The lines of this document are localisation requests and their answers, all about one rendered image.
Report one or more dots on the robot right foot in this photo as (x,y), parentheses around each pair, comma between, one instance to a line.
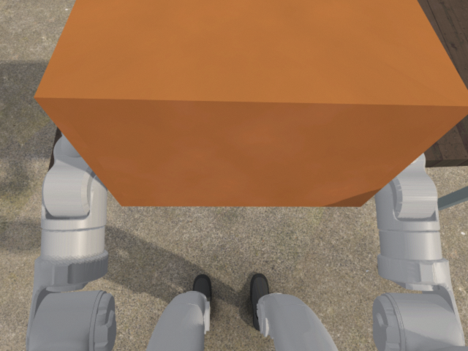
(258,288)

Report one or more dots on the left robot upper arm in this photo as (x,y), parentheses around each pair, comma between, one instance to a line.
(74,321)

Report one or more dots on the robot left forearm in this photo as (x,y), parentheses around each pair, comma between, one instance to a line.
(73,219)

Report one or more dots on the carton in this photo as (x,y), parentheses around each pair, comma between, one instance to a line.
(250,103)

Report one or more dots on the right robot upper arm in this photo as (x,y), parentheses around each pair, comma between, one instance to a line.
(415,322)

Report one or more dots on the right robot thigh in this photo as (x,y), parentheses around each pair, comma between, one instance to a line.
(292,325)

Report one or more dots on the robot right forearm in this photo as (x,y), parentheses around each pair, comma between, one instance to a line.
(410,247)

